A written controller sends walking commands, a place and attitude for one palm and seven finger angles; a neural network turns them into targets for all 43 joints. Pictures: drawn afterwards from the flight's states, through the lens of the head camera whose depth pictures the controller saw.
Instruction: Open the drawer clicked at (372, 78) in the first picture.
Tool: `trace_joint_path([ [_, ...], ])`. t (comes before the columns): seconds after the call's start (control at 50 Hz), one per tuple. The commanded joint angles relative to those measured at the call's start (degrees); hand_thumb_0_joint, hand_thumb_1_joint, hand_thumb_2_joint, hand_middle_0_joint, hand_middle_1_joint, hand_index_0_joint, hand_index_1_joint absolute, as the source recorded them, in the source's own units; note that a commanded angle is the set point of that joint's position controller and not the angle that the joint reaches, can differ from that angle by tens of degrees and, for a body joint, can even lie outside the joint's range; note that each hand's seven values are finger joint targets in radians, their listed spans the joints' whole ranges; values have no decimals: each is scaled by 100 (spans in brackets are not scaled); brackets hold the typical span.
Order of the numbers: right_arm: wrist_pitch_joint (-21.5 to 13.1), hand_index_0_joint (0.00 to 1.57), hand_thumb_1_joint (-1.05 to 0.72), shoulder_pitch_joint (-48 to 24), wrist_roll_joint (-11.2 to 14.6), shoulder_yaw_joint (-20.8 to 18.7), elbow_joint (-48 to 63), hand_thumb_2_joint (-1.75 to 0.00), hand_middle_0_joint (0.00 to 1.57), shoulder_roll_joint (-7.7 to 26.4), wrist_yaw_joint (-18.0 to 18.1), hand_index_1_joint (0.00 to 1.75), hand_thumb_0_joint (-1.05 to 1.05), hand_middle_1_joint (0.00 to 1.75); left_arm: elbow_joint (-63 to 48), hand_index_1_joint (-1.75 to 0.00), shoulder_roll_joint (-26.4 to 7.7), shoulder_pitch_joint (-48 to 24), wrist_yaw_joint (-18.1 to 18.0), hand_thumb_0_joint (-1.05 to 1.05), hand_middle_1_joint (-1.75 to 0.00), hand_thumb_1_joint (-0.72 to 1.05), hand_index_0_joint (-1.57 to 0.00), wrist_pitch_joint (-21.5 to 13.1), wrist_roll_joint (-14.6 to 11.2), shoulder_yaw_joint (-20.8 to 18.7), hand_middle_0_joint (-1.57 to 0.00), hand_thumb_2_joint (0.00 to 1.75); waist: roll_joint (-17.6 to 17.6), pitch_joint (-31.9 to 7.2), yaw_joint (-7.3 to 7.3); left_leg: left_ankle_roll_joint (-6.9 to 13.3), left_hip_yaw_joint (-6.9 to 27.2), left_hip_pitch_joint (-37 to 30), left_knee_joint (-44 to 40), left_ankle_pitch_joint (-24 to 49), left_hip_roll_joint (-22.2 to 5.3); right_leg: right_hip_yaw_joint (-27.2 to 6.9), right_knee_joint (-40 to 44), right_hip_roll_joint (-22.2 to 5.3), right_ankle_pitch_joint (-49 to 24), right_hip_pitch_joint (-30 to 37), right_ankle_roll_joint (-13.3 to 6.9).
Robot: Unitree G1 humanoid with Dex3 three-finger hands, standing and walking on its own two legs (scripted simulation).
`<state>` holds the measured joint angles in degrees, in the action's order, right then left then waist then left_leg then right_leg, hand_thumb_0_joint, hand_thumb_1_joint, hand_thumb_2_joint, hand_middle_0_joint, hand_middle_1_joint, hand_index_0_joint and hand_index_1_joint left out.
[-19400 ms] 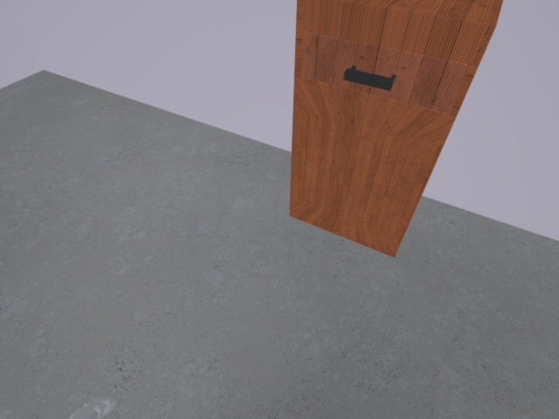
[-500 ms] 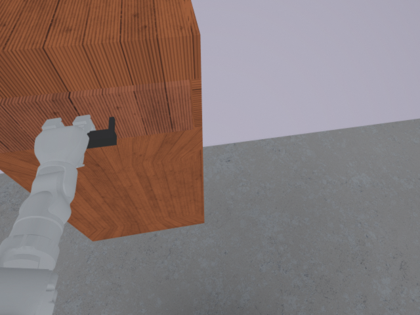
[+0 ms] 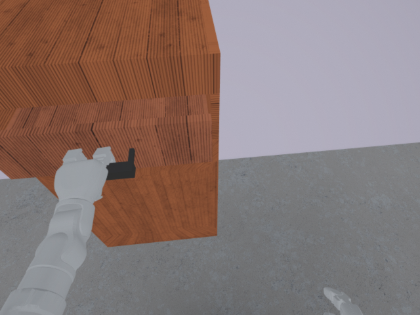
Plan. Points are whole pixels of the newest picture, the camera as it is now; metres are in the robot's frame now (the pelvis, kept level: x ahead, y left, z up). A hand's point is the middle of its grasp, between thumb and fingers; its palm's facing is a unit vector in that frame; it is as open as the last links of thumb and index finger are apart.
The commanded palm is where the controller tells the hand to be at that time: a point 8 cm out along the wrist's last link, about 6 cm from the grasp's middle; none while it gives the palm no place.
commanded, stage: pull the drawer open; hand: left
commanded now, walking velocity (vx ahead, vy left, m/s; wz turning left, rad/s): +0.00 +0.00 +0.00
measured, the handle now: (101, 163) +0.40 +0.25 +0.04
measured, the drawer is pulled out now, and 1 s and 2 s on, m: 0.08 0.20 0.30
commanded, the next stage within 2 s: none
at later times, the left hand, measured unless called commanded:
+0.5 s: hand (89, 219) +0.29 +0.25 +0.02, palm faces +0.00 -0.06 -1.00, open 5.7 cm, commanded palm +0.25 +0.25 +0.07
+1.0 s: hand (83, 252) +0.23 +0.24 +0.02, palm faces +0.01 -0.07 -1.00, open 5.8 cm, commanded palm +0.19 +0.24 +0.07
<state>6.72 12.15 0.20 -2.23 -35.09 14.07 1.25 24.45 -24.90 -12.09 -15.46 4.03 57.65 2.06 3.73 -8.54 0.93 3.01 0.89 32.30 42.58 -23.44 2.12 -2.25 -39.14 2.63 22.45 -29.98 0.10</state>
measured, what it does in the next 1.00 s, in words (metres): stands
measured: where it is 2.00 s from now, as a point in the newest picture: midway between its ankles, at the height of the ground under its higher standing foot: outside the picture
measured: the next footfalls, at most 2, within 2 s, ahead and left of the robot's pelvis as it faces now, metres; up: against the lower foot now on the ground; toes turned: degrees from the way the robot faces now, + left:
none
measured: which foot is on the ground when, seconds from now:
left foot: down 0.00-1.00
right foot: down 0.00-1.00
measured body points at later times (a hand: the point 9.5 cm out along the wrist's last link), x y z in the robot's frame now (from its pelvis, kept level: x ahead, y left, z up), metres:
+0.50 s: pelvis +0.00 -0.02 +0.00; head +0.03 -0.03 +0.45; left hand +0.28 +0.25 +0.07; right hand +0.14 -0.27 -0.11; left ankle -0.04 +0.08 -0.71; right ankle -0.04 -0.13 -0.71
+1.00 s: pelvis -0.01 -0.02 +0.00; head +0.01 -0.04 +0.45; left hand +0.22 +0.24 +0.07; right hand +0.19 -0.25 -0.10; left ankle -0.04 +0.08 -0.71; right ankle -0.04 -0.13 -0.71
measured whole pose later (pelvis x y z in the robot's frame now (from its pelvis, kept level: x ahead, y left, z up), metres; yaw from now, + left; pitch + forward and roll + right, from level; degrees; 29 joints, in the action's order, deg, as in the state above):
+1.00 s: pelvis -0.01 -0.02 +0.00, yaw +0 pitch +8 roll +0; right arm 3.8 6.8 -1.0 -1.0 -35.2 13.3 1.6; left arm 3.2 -22.8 13.9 -17.9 3.5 57.5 1.0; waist 3.3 -6.8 -2.0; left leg 1.4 0.7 26.7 41.4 -22.7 1.7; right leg -2.3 -40.8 3.0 22.9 -25.9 -1.4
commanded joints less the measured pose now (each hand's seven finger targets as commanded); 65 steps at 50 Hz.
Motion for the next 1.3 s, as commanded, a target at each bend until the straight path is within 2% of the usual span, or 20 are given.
trace_joint_path([
  [0.0,-186,20,-90,-43,-14,-293,591,-90,20,807,126,30,0,30,-1163,-135,-1192,-1164,-233,0,-135,90,-40,44,70,-619,-40,90,95,-1649,-146,-210,150,-1669,-280,4102,-279,416,91,60,-2524,532,-232],
  [0.06,-209,20,-90,-100,-20,-290,611,-90,20,773,141,30,0,30,-1259,-135,-988,-1019,-227,0,-135,90,-40,25,60,-457,-40,90,92,-1728,-174,-191,113,-1675,-288,3934,-238,399,109,56,-2504,599,-240],
  [0.08,-202,20,-90,-117,-26,-290,604,-90,20,796,154,30,0,30,-1263,-135,-1141,-959,-225,0,-135,90,-40,24,62,-600,-40,90,56,-1806,-206,-192,103,-1656,-297,3963,-233,371,113,57,-2565,719,-252],
  [0.14,-255,20,-90,-196,-23,-290,659,-90,20,755,139,30,0,30,-1504,-135,-885,-665,-195,0,-135,90,-40,-12,-3,-421,-40,90,91,-1746,-237,-188,104,-1712,-304,4036,-240,377,110,39,-2638,705,-236],
  [0.2,-278,20,-90,-282,-33,-273,694,-90,20,760,153,30,0,30,-1644,-135,-1158,-143,-183,0,-135,90,-40,-52,-51,-742,-40,90,-94,-1826,-342,-146,56,-1580,-326,3956,-208,306,114,17,-2910,1019,-220],
  [0.24,-318,20,-90,-348,-34,-261,713,-90,20,743,154,30,0,30,-1743,-135,-1076,194,-178,0,-135,90,-40,-87,-100,-738,-40,90,-242,-1670,-346,-127,16,-1459,-341,3863,-184,293,123,6,-3074,1096,-206],
  [0.28,-350,20,-90,-440,-45,-257,745,-90,20,755,146,30,0,30,-1973,-135,-1170,544,-208,0,-135,90,-40,-138,-138,-886,-40,90,-216,-1656,-390,-123,9,-1406,-354,3872,-175,247,132,-15,-3208,1214,-205],
  [0.32,-383,20,-90,-467,-38,-245,751,-90,20,734,134,30,0,30,-2087,-135,-1020,640,-245,0,-135,90,-40,-137,-134,-778,-40,90,-120,-1459,-358,-124,7,-1389,-373,3735,-168,284,129,-11,-3098,1082,-203],
  [0.38,-402,20,-90,-563,-45,-245,744,-90,20,744,138,30,0,30,-2251,-135,-1212,713,-352,0,-135,90,-40,-129,-75,-970,-40,90,10,-1322,-380,-143,9,-1322,-438,3439,-154,269,163,2,-2795,1040,-239],
  [0.44,-443,20,-90,-597,-50,-244,755,-90,20,705,122,30,0,30,-2420,-135,-1033,915,-440,0,-135,90,-40,-91,-35,-844,-40,90,126,-1397,-397,-157,-7,-1443,-419,3364,-145,286,145,3,-2675,961,-242],
  [0.52,-484,20,-90,-703,-63,-253,765,-90,20,681,103,30,0,30,-2707,-135,-939,1243,-516,0,-135,90,-40,-45,-33,-802,-40,90,119,-1488,-425,-170,16,-1570,-390,3520,-156,261,118,3,-2742,976,-242],
  [0.54,-503,20,-90,-706,-62,-242,774,-90,20,686,100,30,0,30,-2742,-135,-875,1301,-518,0,-135,90,-40,-24,-76,-760,-40,90,-53,-1430,-397,-159,11,-1522,-393,3463,-154,291,126,-3,-2792,1000,-226],
  [0.64,-535,20,-90,-882,-72,-204,792,-90,20,666,119,30,0,30,-2901,-135,-915,1515,-533,0,-135,90,-40,-11,-57,-810,-40,90,-118,-1219,-407,-156,13,-1452,-418,3223,-122,254,144,-10,-2753,973,-223],
  [0.78,-547,20,-90,-1085,-103,-160,855,-90,20,629,121,30,0,30,-3270,-135,-977,1968,-536,0,-135,90,-40,-42,-52,-948,-40,90,16,-1270,-542,-176,-3,-1500,-458,3171,-93,187,157,-17,-2754,1121,-256],
  [0.84,-572,20,-90,-1129,-99,-142,870,-90,20,585,100,30,0,30,-3347,-135,-792,2202,-538,0,-135,90,-40,-55,-64,-829,-40,90,-95,-1097,-527,-168,0,-1459,-454,3022,-88,205,162,-20,-2678,1014,-240],
  [0.92,-570,20,-90,-1182,-112,-127,866,-90,20,574,106,30,0,30,-3439,-135,-832,2209,-563,0,-135,90,-40,-57,-15,-861,-40,90,0,-935,-522,-181,6,-1426,-489,2796,-82,216,172,-15,-2427,921,-257],
  [0.98,-575,20,-90,-1250,-130,-124,915,-90,20,566,92,30,0,30,-3667,-135,-800,2553,-595,0,-135,90,-40,-63,-2,-895,-40,90,133,-1120,-606,-200,13,-1536,-468,3018,-98,194,150,-13,-2510,984,-278],
  [1.06,-586,20,-90,-1273,-128,-113,895,-90,20,563,84,30,0,30,-3708,-135,-780,2668,-607,0,-135,90,-40,-45,-18,-901,-40,90,-131,-996,-567,-192,16,-1412,-449,2815,-79,162,129,-14,-2545,953,-260],
  [1.18,-594,20,-90,-1351,-129,-90,969,-90,20,540,21,30,0,30,-4041,-135,-759,3576,-652,0,-135,90,-40,-75,-71,-1017,-40,90,6,-1041,-699,-218,5,-1402,-423,3068,-86,130,71,-43,-2752,1079,-277],
  [1.28,-598,20,-90,-1375,-160,-95,1038,-90,20,547,-86,30,0,30,-4502,-135,-704,4179,-701,0,-135,90,-40,-99,-109,-1003,-40,90,61,-999,-695,-214,17,-1407,-328,3209,-138,160,-8,-50,-2733,957,-266],
])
